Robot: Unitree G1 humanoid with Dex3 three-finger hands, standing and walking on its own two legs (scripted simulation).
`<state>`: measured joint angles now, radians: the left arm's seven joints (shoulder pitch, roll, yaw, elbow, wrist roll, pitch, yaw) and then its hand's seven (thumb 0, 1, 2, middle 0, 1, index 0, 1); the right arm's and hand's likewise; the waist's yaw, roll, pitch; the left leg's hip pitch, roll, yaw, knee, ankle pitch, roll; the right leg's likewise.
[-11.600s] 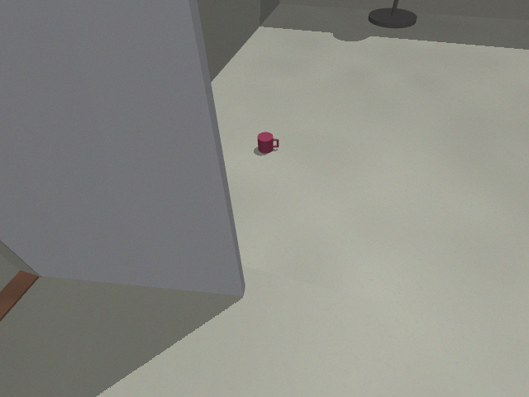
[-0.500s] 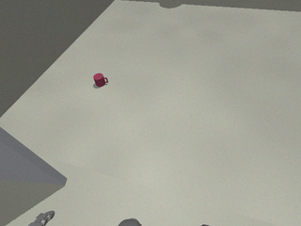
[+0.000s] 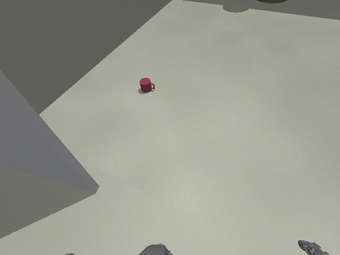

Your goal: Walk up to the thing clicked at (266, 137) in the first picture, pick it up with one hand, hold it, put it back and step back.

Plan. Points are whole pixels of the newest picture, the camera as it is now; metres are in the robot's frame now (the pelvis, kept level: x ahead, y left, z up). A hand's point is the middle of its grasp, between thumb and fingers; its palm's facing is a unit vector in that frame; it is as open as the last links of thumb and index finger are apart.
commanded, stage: walk up
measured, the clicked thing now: (147, 85) +1.49 +0.33 -0.70
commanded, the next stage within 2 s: stand in 0.78 s
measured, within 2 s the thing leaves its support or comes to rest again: neither
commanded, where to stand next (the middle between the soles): +0.07 -0.01 m, yaw +1 degrees
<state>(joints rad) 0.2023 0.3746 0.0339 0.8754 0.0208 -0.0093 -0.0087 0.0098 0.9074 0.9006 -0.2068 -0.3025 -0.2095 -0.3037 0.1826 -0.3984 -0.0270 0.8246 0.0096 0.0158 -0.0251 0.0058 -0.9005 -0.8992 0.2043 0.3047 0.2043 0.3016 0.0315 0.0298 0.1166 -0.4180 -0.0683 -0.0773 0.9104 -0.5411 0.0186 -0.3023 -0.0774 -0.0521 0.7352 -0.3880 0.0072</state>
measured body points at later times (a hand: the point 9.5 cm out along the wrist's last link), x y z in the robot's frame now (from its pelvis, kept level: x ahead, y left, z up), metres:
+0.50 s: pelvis -0.01 +0.01 +0.02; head +0.00 +0.03 +0.47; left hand +0.03 +0.32 -0.12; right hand +0.10 -0.29 -0.10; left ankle +0.01 +0.14 -0.72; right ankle -0.01 -0.13 -0.72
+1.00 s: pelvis -0.01 +0.01 +0.03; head +0.00 +0.01 +0.48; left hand +0.07 +0.32 -0.10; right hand +0.11 -0.29 -0.10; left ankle +0.01 +0.14 -0.72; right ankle -0.01 -0.13 -0.72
